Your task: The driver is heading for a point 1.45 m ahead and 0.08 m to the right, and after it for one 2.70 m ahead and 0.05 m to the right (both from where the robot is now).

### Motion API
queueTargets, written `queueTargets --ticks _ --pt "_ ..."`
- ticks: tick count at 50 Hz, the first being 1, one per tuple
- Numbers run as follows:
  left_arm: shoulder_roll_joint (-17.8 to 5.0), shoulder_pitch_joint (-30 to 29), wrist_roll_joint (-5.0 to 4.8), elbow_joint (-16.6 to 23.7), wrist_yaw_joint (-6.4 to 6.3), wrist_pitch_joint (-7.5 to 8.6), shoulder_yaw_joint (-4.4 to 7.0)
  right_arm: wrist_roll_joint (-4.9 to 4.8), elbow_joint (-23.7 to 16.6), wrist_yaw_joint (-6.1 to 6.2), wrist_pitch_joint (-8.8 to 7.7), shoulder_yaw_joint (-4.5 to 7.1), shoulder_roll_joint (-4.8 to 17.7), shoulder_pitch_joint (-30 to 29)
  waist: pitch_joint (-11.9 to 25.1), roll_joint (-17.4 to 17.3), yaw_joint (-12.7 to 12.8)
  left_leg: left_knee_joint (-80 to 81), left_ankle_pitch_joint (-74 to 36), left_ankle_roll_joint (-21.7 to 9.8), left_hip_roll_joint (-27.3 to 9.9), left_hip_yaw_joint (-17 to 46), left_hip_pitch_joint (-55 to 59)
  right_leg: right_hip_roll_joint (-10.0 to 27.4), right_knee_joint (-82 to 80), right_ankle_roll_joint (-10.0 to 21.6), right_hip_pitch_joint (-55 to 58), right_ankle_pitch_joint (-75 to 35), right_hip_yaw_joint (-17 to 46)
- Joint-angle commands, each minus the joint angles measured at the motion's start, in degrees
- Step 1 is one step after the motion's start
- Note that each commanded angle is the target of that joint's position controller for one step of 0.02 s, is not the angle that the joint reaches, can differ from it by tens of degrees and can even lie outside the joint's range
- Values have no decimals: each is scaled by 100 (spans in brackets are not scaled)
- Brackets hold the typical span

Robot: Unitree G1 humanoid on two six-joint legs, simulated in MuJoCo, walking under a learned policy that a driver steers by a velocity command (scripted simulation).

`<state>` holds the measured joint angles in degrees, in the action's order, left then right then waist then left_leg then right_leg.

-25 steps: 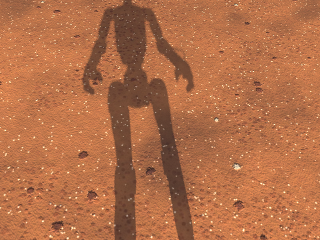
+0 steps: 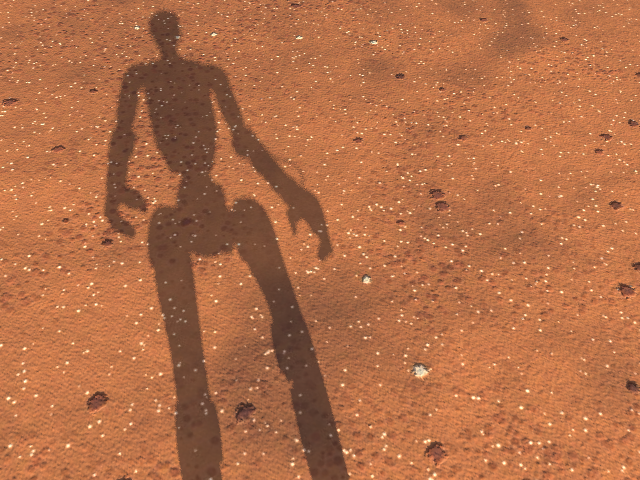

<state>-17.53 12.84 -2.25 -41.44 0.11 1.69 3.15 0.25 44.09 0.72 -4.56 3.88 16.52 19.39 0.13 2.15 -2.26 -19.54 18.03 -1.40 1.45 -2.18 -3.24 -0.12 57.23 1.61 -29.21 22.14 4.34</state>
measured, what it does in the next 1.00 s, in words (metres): walks ahead: right foot, then left foot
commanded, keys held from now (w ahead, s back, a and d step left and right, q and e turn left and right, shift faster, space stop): w+e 0.32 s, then w+q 0.46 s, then q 0.22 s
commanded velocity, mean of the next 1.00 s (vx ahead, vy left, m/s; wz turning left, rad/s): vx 0.43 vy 0.00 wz -0.02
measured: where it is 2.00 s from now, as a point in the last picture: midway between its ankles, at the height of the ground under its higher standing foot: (374, 386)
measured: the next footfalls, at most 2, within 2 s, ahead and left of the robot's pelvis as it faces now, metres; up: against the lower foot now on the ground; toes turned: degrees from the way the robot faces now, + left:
right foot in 0.24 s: +0.28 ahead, -0.17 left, +0.00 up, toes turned -11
left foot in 0.80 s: +0.63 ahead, -0.03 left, +0.00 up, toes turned -3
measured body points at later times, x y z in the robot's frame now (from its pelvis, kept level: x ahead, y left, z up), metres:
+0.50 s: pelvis +0.25 -0.10 +0.00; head +0.27 -0.12 +0.45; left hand +0.42 +0.14 -0.10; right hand +0.33 -0.40 -0.10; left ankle +0.38 +0.06 -0.65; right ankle +0.24 -0.17 -0.74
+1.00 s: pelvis +0.54 -0.09 +0.00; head +0.59 -0.09 +0.44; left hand +0.69 +0.19 -0.10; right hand +0.70 -0.37 -0.09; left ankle +0.59 -0.02 -0.74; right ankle +0.52 -0.25 -0.65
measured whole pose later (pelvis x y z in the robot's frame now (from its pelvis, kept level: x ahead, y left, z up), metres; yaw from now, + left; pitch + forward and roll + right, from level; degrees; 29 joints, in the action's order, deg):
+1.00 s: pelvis +0.54 -0.09 +0.00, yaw +2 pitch +2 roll +0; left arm -18.4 9.3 0.6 -39.2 -0.4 3.7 1.3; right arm -0.1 35.2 -0.9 -2.4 2.9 17.8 12.2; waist -4.3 0.7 -0.4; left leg -25.0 7.2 -5.0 6.3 2.1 -19.9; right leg 1.8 67.1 -3.3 -31.9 24.1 4.4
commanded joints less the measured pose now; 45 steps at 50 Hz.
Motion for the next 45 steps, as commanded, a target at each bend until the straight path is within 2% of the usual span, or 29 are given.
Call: queueTargets --ticks 1,5,7,8,10,11,12,13,14,15,16,17,18,19,20,23,25,28,30,35,36,38,39,40,41,42,43,44,45 --pt "-219 -866 23 727 168 152 9 10 -311 19 -35 155 686 -31 -578 -690 -220 1020 -1590 -834 -1655 1082 996 491 140 -127 -2203 -620 16" --pt "8 -1367 61 1050 367 192 -135 -57 -258 34 -21 196 974 -36 -627 -680 -319 1142 -1952 -708 -1345 33 83 453 -1297 -242 -987 -1698 -546" --pt "-117 -1465 59 1148 407 173 -105 -112 -171 19 -19 238 1148 120 -622 -724 -289 1091 -2402 -653 -1484 -143 77 298 -1696 -97 -515 -1728 -777" --pt "-228 -1422 55 1185 410 159 -58 -132 -143 12 -12 252 1211 132 -564 -767 -185 890 -3155 -598 -1548 -263 195 189 -1837 35 -306 -1660 -844" --pt "-541 -938 80 1140 385 109 107 -163 -121 33 32 286 1337 145 -102 -927 220 -118 -5270 -431 -1591 -576 449 -207 -1970 347 514 -1374 -1082" --pt "-775 -158 64 957 351 69 255 -174 -139 53 64 281 1353 107 350 -888 702 -1137 -5816 -297 -1506 -752 211 -431 -2177 559 1599 -1517 -1149" --pt "-1072 749 44 733 247 -11 438 -148 -202 74 39 226 1245 175 772 -736 1159 -2449 -5311 -111 -1329 -812 -678 -475 -2244 767 3068 -1522 -875" --pt "-1551 1237 8 607 112 -83 536 91 -414 47 -6 23 557 460 1254 636 968 -4606 -547 183 -716 -773 -2584 778 -2422 1281 4813 -1072 1246" --pt "-1759 1130 72 872 143 23 498 21 -675 -14 -187 -114 424 638 2518 1102 713 -6077 1729 290 102 523 -3649 2042 -3653 2282 5511 474 4698" --pt "-1269 961 104 840 193 110 385 -208 -805 -57 -283 50 1033 -181 1858 290 1018 -6241 1157 223 -219 1002 -4209 1854 -4169 1898 5017 944 4295" --pt "-1097 718 115 767 191 162 327 -299 -940 -67 -341 26 1014 -449 940 237 818 -5854 597 124 -427 826 -4326 1647 -4276 1689 4096 717 3463" --pt "-890 290 127 782 182 195 257 -204 -802 -21 -349 -2 916 -355 514 -221 490 -5409 186 115 -735 749 -4002 1442 -4248 1506 3173 -42 2711" --pt "-684 -16 205 829 180 225 192 -118 -693 -2 -292 22 912 -184 336 -91 259 -5049 -104 132 -939 749 -3574 1237 -4271 1420 2510 -836 2128" --pt "-562 -183 275 845 171 245 146 -110 -586 -27 -196 28 900 2 292 116 97 -4968 -279 149 -1061 746 -3201 1101 -4419 1395 2056 -1269 1760" --pt "-523 -232 283 779 168 290 137 -100 -500 -36 -114 18 826 127 300 192 37 -4879 -362 208 -1080 673 -3021 1072 -4528 1442 1799 -1657 1522" --pt "-600 -43 251 473 159 432 137 -58 -495 -3 57 -25 638 -87 -3 125 84 -4367 -893 369 -1113 575 -3201 997 -4815 1413 1433 -2159 741" --pt "-588 96 262 318 123 453 121 -58 -596 2 55 -47 563 -480 -208 73 235 -3738 -1600 398 -1112 601 -3549 914 -4920 1282 1605 -2229 401" --pt "-647 156 275 194 76 450 109 -101 -652 -85 -32 -85 441 -901 -312 16 449 -2591 -2631 314 -914 507 -3453 800 -4991 1010 1862 -2303 -116" --pt "-745 330 259 65 56 440 129 -148 -767 -159 -67 -126 336 -1249 -432 -30 635 -2072 -2857 250 -786 448 -3467 947 -5076 948 2151 -2276 -246" --pt "-822 656 205 -223 15 255 171 -149 -1119 -400 -106 -165 267 -1796 -581 -123 818 -1384 -2151 -27 -573 319 -4065 1358 -4618 900 3486 -3197 -452" --pt "-855 650 193 -239 -6 204 182 -140 -1184 -447 -107 -161 278 -1807 -524 -81 771 -1329 -1836 -110 -495 214 -4031 1406 -4407 850 3681 -3734 -501" --pt "-1016 524 190 -191 -73 116 222 -113 -1225 -470 -69 -77 460 -1475 -116 157 492 -1347 -1157 -329 -129 -159 -3336 1370 -3620 699 3848 -5875 -689" --pt "-1077 487 208 -160 -117 64 231 -107 -1151 -448 -42 32 669 -956 275 250 190 -1380 -934 -472 105 -300 -2618 1298 -2840 614 3805 -6817 -794" --pt "-1038 364 209 -96 -171 27 201 -97 -1001 -387 -37 189 963 -106 708 137 -314 -998 -1446 -675 247 -241 -1341 1074 -1568 393 3252 -6876 -1003" --pt "-765 491 351 86 -213 101 78 -58 -922 -290 11 317 1460 654 1453 -577 -537 -1101 -2826 -1084 -792 1194 540 718 299 110 1833 -4741 -1118" --pt "-174 1100 402 241 -84 260 -125 -9 -1075 -266 -18 332 1706 357 2284 -2074 43 -678 -3693 -2477 -2373 4445 2578 -731 2609 -367 -582 1018 -551" --pt "-934 760 310 177 22 406 15 -10 -1169 -255 34 214 1168 479 2717 -959 -403 -575 -3884 -2256 -2182 4220 2709 -346 2952 -304 -882 1058 480" --pt "-946 167 112 420 55 447 16 -4 -1207 -223 64 145 979 159 1944 -710 -375 -631 -4339 -1974 -1975 3215 2124 -45 2722 -276 -1113 797 454" --pt "-796 -71 175 512 26 450 -35 -59 -1209 -213 87 159 968 -115 1149 -25 -173 -487 -4583 -1766 -1691 2641 1181 151 2193 -285 -1220 594 248"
